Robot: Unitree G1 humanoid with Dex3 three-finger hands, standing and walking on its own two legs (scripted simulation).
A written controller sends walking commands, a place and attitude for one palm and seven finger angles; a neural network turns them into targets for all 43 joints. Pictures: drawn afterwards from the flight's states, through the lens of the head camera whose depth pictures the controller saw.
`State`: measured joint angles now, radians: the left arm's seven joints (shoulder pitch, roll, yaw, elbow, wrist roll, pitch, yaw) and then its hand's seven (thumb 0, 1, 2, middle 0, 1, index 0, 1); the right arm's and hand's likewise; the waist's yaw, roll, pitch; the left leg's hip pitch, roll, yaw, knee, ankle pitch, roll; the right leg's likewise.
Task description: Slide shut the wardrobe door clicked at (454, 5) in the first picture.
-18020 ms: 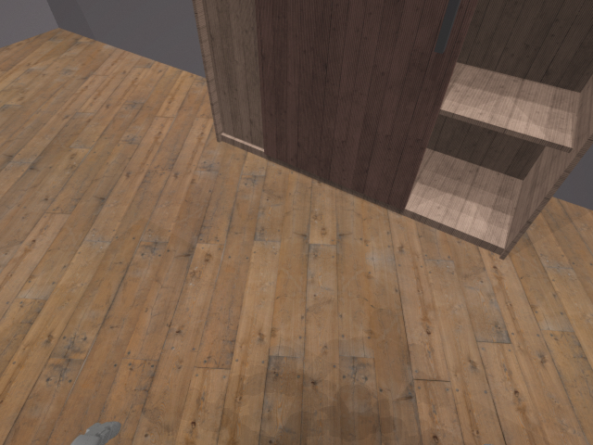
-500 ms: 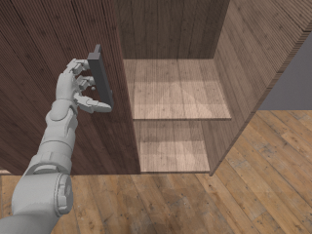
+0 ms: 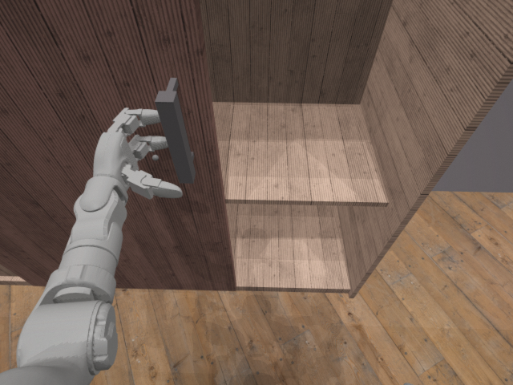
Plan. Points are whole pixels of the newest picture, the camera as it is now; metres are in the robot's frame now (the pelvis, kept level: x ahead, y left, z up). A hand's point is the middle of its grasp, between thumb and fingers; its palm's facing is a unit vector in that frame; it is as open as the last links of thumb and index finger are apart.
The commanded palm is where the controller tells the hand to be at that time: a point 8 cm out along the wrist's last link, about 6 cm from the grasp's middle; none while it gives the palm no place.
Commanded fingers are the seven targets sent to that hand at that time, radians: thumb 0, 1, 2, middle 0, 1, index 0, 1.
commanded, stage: slide the fingers in behind the handle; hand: left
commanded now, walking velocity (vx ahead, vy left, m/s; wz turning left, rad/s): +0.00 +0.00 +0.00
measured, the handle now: (180, 133) +0.50 +0.12 +0.12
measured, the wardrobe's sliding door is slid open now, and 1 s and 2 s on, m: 0.45 0.45 0.45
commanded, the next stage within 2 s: grip the handle and tug to test in 1.34 s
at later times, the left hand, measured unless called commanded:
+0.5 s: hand (170, 157) +0.44 +0.13 +0.12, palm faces -0.03 -1.00 +0.00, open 14.0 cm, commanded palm +0.41 +0.18 +0.12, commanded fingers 0.00 -0.50 0.30 -0.30 -1.20 -0.30 -1.20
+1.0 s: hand (189, 154) +0.44 +0.10 +0.12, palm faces -0.02 -1.00 +0.00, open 14.0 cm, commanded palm +0.41 +0.16 +0.12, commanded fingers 0.00 -0.50 0.30 -0.30 -1.20 -0.30 -1.20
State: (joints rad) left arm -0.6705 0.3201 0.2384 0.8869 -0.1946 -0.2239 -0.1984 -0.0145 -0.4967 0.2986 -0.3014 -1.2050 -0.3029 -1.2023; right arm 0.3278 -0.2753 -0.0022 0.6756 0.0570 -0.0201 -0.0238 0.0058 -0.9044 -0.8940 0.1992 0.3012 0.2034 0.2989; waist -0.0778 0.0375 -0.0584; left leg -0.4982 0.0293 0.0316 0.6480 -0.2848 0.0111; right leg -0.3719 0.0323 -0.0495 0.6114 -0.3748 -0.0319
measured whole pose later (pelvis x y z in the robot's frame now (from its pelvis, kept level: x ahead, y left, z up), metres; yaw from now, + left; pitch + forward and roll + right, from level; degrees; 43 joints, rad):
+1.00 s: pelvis -0.01 +0.00 +0.00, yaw -1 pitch +7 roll -1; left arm -0.72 0.22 0.18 0.90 -0.14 -0.23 -0.03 -0.01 -0.50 0.30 -0.30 -1.20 -0.30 -1.20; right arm 0.33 -0.25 0.00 0.69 0.04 -0.04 0.00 0.01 -0.90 -0.89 0.20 0.30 0.20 0.30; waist -0.09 0.04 -0.06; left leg -0.50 0.03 0.04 0.65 -0.28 0.01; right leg -0.39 0.03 -0.04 0.63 -0.37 -0.03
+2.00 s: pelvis +0.01 +0.00 +0.00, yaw -1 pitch +7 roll -1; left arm -0.65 0.23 0.18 0.81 -0.16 -0.21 -0.06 0.00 0.41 0.69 -0.40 -1.33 -0.40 -1.33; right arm 0.34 -0.25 -0.01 0.68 0.04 -0.01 0.01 0.01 -0.90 -0.89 0.20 0.30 0.20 0.30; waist -0.08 0.04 -0.07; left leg -0.48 0.03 0.05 0.64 -0.29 0.02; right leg -0.36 0.03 -0.03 0.61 -0.38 -0.03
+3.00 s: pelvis +0.05 +0.00 +0.01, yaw -4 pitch +7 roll +0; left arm -0.30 0.19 0.18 0.38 -0.18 -0.08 -0.04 0.02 0.69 0.72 -0.27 -1.34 -0.27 -1.34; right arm 0.29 -0.24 -0.01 0.60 0.04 -0.02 0.01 0.01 -0.90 -0.89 0.20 0.30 0.20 0.30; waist -0.08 0.04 -0.09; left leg -0.34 0.04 0.08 0.54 -0.29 0.01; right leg -0.25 0.04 0.01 0.52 -0.35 -0.02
